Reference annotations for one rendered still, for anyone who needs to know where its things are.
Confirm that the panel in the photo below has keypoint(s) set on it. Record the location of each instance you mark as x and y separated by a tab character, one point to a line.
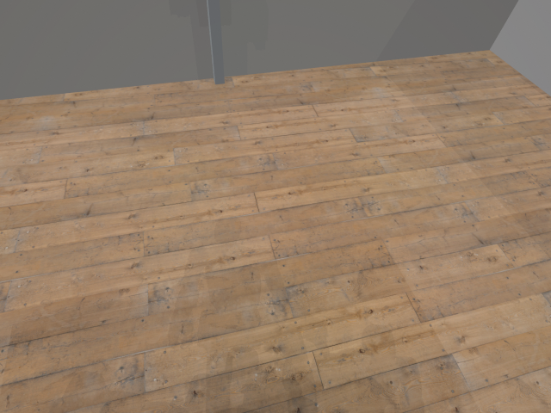
213	12

